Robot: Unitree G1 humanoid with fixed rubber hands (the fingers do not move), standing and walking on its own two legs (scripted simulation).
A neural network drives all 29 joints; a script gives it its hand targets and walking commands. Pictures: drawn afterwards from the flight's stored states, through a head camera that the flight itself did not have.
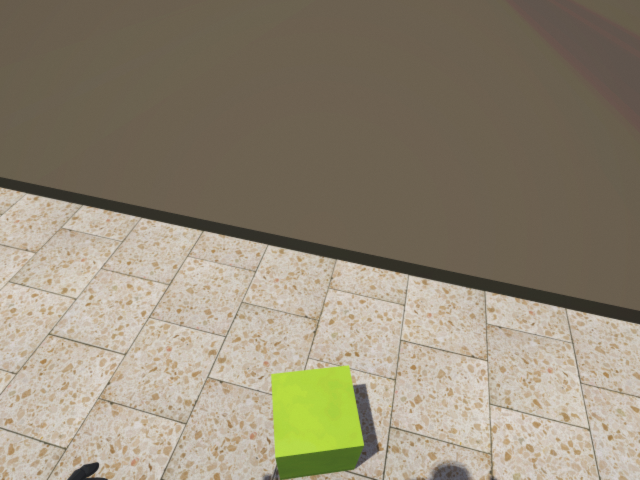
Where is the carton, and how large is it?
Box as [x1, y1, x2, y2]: [271, 365, 363, 479]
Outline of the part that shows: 348,365 271,374 275,457 280,479 354,468 362,449 363,442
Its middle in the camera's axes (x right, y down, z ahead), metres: -0.01 +0.50 +1.07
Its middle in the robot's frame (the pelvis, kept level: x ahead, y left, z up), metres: +0.39 +0.01 -0.66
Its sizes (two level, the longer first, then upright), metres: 0.210 0.200 0.250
